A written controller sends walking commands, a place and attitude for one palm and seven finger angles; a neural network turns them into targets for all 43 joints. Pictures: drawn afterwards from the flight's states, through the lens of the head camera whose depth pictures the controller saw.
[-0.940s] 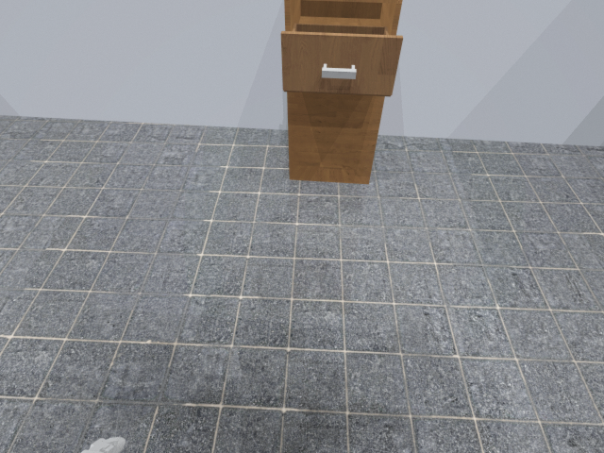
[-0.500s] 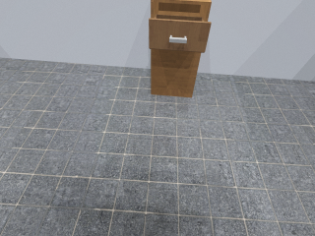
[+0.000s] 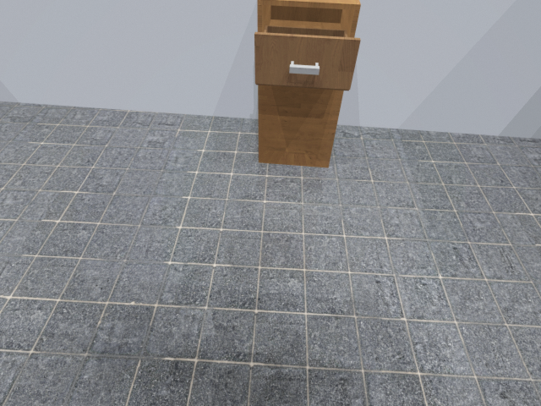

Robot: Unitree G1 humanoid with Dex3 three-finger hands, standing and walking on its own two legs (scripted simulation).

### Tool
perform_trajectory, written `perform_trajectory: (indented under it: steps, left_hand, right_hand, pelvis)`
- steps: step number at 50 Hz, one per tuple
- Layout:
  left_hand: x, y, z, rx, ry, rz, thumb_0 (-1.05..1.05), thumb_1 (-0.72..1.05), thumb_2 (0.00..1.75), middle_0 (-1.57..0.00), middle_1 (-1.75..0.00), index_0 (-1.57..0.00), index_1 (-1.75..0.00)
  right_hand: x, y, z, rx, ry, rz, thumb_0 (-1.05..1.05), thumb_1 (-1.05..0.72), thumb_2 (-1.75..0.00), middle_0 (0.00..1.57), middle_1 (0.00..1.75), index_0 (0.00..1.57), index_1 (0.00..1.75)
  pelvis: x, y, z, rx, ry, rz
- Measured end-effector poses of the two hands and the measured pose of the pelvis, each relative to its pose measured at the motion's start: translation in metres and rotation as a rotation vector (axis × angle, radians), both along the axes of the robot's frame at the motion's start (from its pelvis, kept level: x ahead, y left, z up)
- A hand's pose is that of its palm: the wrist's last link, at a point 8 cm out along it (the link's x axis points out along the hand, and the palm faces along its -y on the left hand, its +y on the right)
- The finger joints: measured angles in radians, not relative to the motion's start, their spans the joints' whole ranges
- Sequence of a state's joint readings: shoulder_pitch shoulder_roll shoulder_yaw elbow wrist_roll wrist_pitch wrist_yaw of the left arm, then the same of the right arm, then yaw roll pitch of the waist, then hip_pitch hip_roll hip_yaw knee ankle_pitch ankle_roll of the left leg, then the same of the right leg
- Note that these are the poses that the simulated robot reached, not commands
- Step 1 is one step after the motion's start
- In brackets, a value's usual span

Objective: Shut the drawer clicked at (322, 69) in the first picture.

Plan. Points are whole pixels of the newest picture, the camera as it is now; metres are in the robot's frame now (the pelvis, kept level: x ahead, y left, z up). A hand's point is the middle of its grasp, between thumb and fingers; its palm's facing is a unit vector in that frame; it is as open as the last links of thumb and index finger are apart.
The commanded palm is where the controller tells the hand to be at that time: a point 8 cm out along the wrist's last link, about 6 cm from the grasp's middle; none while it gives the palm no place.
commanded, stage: look at it before walking up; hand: left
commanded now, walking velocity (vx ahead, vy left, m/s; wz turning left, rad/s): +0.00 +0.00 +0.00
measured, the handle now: (304, 66) +1.19 -0.05 -0.04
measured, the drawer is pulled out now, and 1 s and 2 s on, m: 0.30 0.30 0.30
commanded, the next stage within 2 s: walk to a spot facing it in 0.50 s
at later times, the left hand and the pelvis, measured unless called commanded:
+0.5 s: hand out of the picture +0.08 +0.25 -0.16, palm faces -0.04 -0.94 -0.33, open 7.4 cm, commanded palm none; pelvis +0.01 +0.00 +0.00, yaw +0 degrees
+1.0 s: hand out of the picture +0.09 +0.16 -0.19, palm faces -0.09 -0.97 -0.22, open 7.4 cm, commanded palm none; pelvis +0.07 -0.03 -0.02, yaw -9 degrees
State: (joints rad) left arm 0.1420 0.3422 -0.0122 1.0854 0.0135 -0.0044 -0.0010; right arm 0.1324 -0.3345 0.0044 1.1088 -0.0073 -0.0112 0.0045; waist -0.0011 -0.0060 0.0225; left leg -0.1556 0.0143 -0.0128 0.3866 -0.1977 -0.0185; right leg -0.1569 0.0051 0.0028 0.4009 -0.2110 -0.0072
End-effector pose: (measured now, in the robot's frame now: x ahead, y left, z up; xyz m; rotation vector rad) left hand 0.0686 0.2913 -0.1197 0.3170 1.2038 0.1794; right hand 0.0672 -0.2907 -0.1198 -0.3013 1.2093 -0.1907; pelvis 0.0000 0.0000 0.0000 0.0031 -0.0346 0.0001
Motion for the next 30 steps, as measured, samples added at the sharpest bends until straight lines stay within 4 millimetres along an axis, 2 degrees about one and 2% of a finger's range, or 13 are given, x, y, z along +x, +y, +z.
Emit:
perform_trajectory:
  steps: [17, 30]
  left_hand:
    - [0.002, 0.0, -0.001, -0.004, 0.012, -0.006, 0.01, 0.9, 0.9, -0.2, -0.3, -0.2, -0.3]
    - [0.005, 0.001, 0.001, 0.002, 0.011, 0.0, 0.01, 0.9, 0.9, -0.2, -0.3, -0.2, -0.3]
  right_hand:
    - [0.001, 0.0, 0.001, -0.002, 0.011, -0.004, 0.01, -0.9, -0.9, 0.2, 0.3, 0.21, 0.3]
    - [0.011, 0.0, 0.002, -0.002, 0.003, 0.003, 0.01, -0.9, -0.9, 0.2, 0.3, 0.21, 0.3]
  pelvis:
    - [0.003, 0.001, 0.001, -0.001, 0.006, -0.002]
    - [0.007, 0.001, 0.002, -0.001, 0.005, 0.0]
